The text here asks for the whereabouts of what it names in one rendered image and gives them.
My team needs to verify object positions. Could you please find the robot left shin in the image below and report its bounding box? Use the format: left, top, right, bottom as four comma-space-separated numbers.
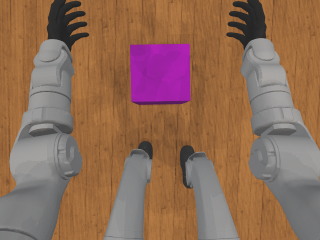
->
124, 149, 149, 166

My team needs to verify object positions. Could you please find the left robot upper arm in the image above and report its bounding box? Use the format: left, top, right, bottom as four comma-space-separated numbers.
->
0, 132, 83, 240

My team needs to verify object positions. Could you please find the robot left foot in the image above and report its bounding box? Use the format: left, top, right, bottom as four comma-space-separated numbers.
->
138, 141, 153, 160

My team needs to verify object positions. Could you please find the left robot forearm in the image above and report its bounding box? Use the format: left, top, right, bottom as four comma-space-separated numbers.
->
9, 39, 75, 180

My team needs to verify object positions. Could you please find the robot right hand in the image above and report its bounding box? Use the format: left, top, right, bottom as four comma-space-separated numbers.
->
226, 0, 267, 50

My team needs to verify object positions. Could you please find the robot left hand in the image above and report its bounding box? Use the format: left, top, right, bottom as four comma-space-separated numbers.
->
47, 0, 89, 52

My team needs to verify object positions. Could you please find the carton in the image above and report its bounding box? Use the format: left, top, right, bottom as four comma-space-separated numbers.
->
130, 44, 191, 105

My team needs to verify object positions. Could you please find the right robot upper arm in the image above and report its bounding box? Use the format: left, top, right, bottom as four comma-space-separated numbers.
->
248, 134, 320, 240

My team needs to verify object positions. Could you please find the right robot forearm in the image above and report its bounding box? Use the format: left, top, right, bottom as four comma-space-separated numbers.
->
240, 38, 320, 152

